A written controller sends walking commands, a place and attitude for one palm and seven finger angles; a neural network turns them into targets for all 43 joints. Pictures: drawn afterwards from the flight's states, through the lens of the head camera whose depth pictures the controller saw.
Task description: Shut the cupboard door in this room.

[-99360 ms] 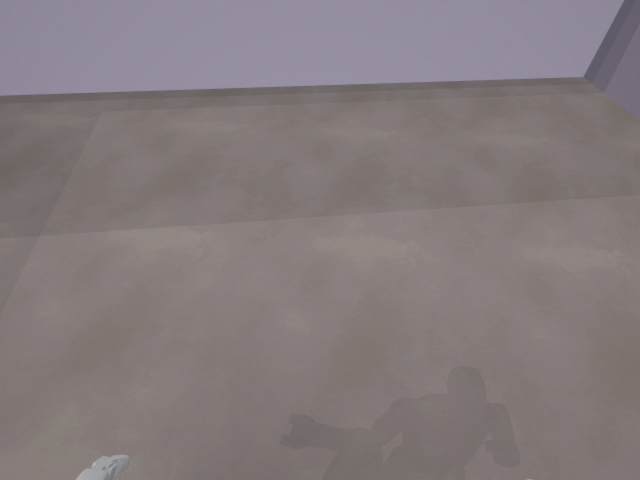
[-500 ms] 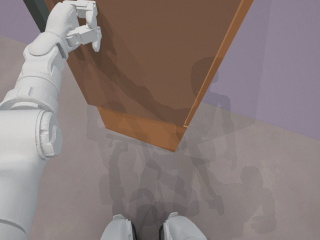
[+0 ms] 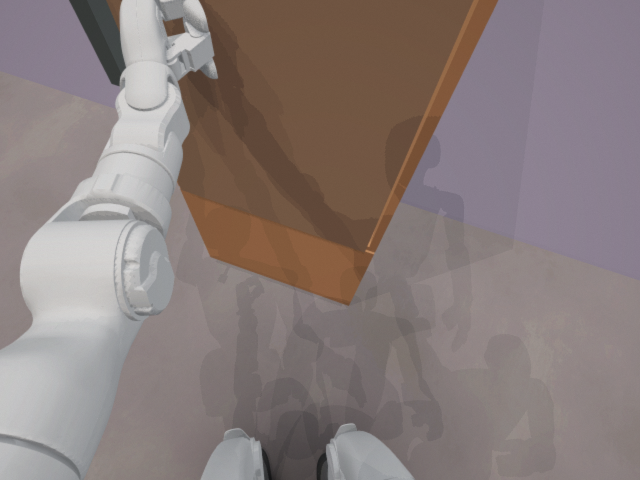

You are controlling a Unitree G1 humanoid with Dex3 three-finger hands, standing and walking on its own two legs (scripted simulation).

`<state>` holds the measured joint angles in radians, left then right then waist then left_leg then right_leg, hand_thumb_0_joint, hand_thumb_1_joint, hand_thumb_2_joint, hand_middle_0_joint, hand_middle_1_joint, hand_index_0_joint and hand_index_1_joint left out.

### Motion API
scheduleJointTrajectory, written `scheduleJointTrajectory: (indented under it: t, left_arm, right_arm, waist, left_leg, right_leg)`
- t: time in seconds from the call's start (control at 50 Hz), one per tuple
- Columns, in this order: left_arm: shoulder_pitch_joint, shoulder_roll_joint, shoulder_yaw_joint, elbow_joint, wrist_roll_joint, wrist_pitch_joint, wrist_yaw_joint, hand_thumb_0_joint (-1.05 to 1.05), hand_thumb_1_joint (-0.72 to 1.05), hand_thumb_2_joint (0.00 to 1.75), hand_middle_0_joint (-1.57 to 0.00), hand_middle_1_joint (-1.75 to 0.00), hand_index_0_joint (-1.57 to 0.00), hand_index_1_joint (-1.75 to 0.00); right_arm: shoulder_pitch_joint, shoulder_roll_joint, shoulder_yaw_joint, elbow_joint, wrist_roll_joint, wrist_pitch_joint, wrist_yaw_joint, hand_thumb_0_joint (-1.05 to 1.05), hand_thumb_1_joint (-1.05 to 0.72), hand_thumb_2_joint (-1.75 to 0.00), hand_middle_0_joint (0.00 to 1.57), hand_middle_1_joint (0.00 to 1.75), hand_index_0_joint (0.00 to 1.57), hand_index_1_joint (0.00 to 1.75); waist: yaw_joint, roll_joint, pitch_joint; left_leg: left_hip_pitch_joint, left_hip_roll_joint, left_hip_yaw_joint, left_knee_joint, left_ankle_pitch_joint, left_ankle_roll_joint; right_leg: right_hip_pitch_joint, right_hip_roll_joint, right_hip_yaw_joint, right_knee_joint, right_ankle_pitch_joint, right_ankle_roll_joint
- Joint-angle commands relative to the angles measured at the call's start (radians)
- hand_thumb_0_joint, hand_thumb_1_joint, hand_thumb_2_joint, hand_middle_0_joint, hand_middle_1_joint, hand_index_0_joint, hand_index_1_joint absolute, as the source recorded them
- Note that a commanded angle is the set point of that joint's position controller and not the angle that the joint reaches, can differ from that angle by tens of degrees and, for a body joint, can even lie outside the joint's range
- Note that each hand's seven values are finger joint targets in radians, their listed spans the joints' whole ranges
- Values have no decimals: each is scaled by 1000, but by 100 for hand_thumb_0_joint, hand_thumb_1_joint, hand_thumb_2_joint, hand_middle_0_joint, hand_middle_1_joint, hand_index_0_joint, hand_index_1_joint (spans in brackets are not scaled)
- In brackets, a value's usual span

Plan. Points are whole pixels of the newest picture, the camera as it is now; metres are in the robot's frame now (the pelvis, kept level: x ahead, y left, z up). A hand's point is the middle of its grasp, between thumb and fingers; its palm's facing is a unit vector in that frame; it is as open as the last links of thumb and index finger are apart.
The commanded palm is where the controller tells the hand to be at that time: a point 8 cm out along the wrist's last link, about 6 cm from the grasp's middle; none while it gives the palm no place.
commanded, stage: pull the fist back off the door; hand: left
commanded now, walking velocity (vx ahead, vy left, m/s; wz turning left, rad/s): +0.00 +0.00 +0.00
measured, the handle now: (109, 12) +0.65 +0.16 +0.15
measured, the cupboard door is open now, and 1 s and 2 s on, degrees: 0 0 0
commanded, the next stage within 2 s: draw the hand back to the body in 0.66 s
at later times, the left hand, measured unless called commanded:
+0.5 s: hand (199, 103) +0.51 +0.06 +0.14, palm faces -0.01 -1.00 +0.02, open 3.1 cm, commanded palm +0.48 +0.10 +0.15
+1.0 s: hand (172, 116) +0.46 +0.08 +0.17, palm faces +0.00 -1.00 -0.06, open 3.1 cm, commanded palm +0.41 +0.13 +0.17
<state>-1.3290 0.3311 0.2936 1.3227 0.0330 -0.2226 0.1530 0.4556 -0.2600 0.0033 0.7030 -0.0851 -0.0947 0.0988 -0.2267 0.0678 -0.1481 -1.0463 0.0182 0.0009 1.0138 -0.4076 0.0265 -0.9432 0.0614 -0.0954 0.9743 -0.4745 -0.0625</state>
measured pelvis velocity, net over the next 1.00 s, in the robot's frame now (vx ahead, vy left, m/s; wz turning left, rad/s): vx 0.01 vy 0.00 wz -0.04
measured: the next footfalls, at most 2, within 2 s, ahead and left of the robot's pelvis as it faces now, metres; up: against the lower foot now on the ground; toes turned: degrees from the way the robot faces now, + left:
none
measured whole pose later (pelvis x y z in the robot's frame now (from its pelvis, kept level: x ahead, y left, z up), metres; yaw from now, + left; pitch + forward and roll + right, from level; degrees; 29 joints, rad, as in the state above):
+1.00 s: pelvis +0.01 +0.00 +0.04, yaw -2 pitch +11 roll +0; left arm -0.67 0.17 0.19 0.87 -0.07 -0.33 0.05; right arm 0.41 -0.25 -0.01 0.64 0.01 0.01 0.06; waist -0.08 0.07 -0.14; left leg -0.59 0.01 0.08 0.75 -0.35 0.03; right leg -0.54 0.06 0.00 0.77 -0.42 -0.05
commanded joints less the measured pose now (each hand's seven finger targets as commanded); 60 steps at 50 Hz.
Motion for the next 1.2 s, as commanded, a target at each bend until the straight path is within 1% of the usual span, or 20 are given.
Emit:
scheduleJointTrajectory:
  t: [0.0,0.08,0.12,0.16,0.26,0.32,0.38,0.44,0.5,0.56,0.7,0.76,0.78,0.84,0.88,0.92,1.0,1.08,1.14,1.18]
  left_arm:
    - [-563,114,-83,-201,77,-102,33,0,90,90,-130,-150,-130,-150]
    - [-607,205,-7,-165,-16,-61,-30,0,90,90,-130,-150,-130,-150]
    - [-581,305,96,-208,-51,-81,-28,0,90,90,-130,-150,-130,-150]
    - [-511,314,123,-264,-52,-138,-21,0,90,90,-130,-150,-130,-150]
    - [-172,168,18,-231,4,-201,-41,0,90,90,-130,-150,-130,-150]
    - [-11,107,-7,-197,-38,-118,-91,0,90,90,-130,-150,-130,-150]
    - [-59,19,-48,-326,-120,-85,-127,0,90,90,-130,-150,-130,-150]
    - [-144,-16,-86,-548,-160,-164,-114,0,90,90,-130,-150,-130,-150]
    - [-162,-56,-152,-664,-132,-253,-81,0,90,90,-130,-150,-130,-150]
    - [-70,-108,-204,-630,-100,-253,-55,0,90,90,-130,-150,-130,-150]
    - [-78,-66,-134,-372,-110,-97,-9,0,90,90,-130,-150,-130,-150]
    - [-140,-44,-102,-379,-128,-129,-5,0,90,90,-130,-150,-130,-150]
    - [-128,-5,-71,-419,-120,-159,-10,0,90,90,-130,-150,-130,-150]
    - [72,31,-40,-518,-98,-234,-40,0,90,90,-130,-150,-130,-150]
    - [216,20,-63,-585,-86,-234,-73,0,90,90,-130,-150,-130,-150]
    - [376,1,-86,-616,-95,-182,-113,0,90,90,-130,-150,-130,-150]
    - [461,-41,-114,-871,-200,-50,-176,0,90,90,-130,-150,-130,-150]
    - [414,-45,-168,-1151,-224,-31,-185,0,90,90,-130,-150,-130,-150]
    - [490,-18,-186,-1212,-199,-29,-184,0,90,90,-130,-150,-130,-150]
    - [598,-13,-179,-1195,-202,1,-192,0,90,90,-127,-147,-127,-147]
  right_arm:
    - [252,-183,-73,-20,8,33,16,0,-90,-90,20,30,20,30]
    - [233,-191,-60,-41,40,51,-15,0,-90,-90,20,30,20,30]
    - [231,-189,-54,-49,41,49,-28,0,-90,-90,20,30,20,30]
    - [223,-173,-51,-62,36,37,-28,0,-90,-90,20,30,20,30]
    - [213,-160,-64,-76,36,41,-5,0,-90,-90,20,30,20,30]
    - [205,-173,-75,-100,61,71,-12,0,-90,-90,20,30,20,30]
    - [158,-166,-79,-122,82,81,-23,0,-90,-90,20,30,20,30]
    - [112,-149,-81,-115,86,64,-38,0,-90,-90,20,30,20,30]
    - [80,-132,-84,-88,78,38,-38,0,-90,-90,20,30,20,30]
    - [59,-133,-87,-70,78,32,-35,0,-90,-90,20,30,20,30]
    - [12,-141,-68,-81,93,67,-54,0,-90,-90,20,30,20,30]
    - [-5,-136,-55,-94,87,61,-62,0,-90,-90,20,30,20,30]
    - [-9,-138,-56,-101,84,56,-60,0,-90,-90,20,30,20,30]
    - [-25,-130,-56,-139,79,51,-50,0,-90,-90,20,30,20,30]
    - [-29,-130,-59,-163,84,57,-43,0,-90,-90,20,30,20,30]
    - [-36,-132,-65,-188,98,70,-44,0,-90,-90,20,30,20,30]
    - [-111,-131,-66,-236,138,83,-69,0,-90,-90,20,30,20,30]
    - [-181,-112,-52,-237,150,53,-103,0,-90,-90,20,30,20,30]
    - [-219,-103,-37,-221,149,31,-119,0,-90,-90,20,30,20,30]
    - [-244,-103,-29,-222,150,24,-123,0,-90,-90,20,30,20,30]
  waist:
    - [-86,38,-480]
    - [-71,-6,-462]
    - [-31,13,-487]
    - [3,29,-542]
    - [34,-63,-432]
    - [60,-153,-382]
    - [59,-153,-339]
    - [63,-41,-368]
    - [60,48,-387]
    - [63,29,-377]
    - [59,-156,-236]
    - [60,-167,-255]
    - [81,-137,-304]
    - [157,-31,-433]
    - [178,-44,-457]
    - [191,-119,-418]
    - [192,-218,-308]
    - [180,-103,-234]
    - [179,-9,-160]
    - [201,-8,-126]
  left_leg:
    - [532,-13,-85,-73,339,18]
    - [468,-27,-68,-130,236,25]
    - [458,-30,-54,-155,238,24]
    - [489,-29,-48,-158,308,22]
    - [473,-34,-13,-177,335,24]
    - [458,-45,13,-219,310,25]
    - [518,-48,18,-244,294,25]
    - [663,-45,8,-247,348,25]
    - [781,-31,-15,-226,399,17]
    - [817,-22,-32,-228,420,10]
    - [656,-34,-18,-277,279,15]
    - [635,-41,-17,-275,274,17]
    - [652,-40,-18,-270,298,14]
    - [735,-40,-9,-258,431,8]
    - [750,-35,0,-262,478,8]
    - [724,-34,15,-284,482,15]
    - [715,-36,39,-340,382,30]
    - [815,-29,24,-382,340,36]
    - [847,-26,9,-408,286,34]
    - [843,-27,0,-431,251,28]
  right_leg:
    - [130,1,88,-174,379,58]
    - [257,-2,119,-231,362,60]
    - [347,-5,134,-244,391,59]
    - [395,-7,132,-224,471,57]
    - [427,-8,128,-236,562,68]
    - [518,-13,138,-279,620,84]
    - [513,-18,144,-324,632,99]
    - [472,-5,121,-325,598,75]
    - [382,1,98,-292,550,56]
    - [330,1,77,-272,515,52]
    - [374,-15,95,-319,449,66]
    - [405,-19,105,-312,462,65]
    - [421,-23,106,-295,478,61]
    - [482,-23,103,-251,579,44]
    - [520,-20,100,-251,627,44]
    - [589,-19,101,-276,680,53]
    - [678,-28,116,-364,733,100]
    - [626,-20,104,-418,566,79]
    - [577,-22,104,-442,436,64]
    - [580,-24,98,-455,380,55]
